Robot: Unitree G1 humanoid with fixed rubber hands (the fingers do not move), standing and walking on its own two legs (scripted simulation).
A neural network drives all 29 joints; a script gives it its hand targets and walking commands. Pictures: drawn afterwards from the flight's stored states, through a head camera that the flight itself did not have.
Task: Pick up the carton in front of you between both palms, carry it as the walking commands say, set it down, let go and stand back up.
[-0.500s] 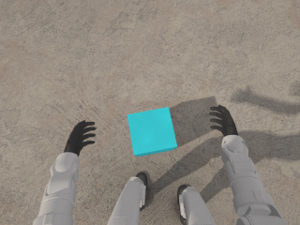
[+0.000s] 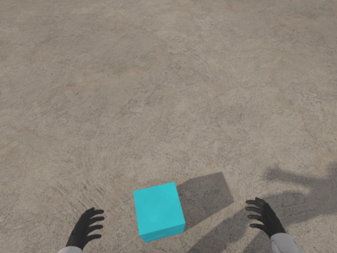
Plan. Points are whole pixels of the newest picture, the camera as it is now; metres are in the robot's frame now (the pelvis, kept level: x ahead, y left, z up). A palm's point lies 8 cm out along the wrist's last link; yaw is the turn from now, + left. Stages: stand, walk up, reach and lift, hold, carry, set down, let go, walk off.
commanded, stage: let go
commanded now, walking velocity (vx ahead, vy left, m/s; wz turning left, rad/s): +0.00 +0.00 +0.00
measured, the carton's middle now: (159, 213) +0.36 +0.07 -0.65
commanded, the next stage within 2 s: stand in 0.42 s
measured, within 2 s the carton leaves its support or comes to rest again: neither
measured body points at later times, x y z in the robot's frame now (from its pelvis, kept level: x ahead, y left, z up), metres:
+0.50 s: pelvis -0.01 +0.01 -0.01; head +0.00 +0.02 +0.44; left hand +0.16 +0.27 -0.08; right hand +0.15 -0.23 -0.09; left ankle +0.01 +0.14 -0.74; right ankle -0.06 -0.11 -0.74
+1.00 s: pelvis +0.00 +0.03 +0.00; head +0.01 +0.05 +0.45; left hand +0.13 +0.32 -0.12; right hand +0.11 -0.27 -0.10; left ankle +0.01 +0.14 -0.74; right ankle -0.06 -0.11 -0.74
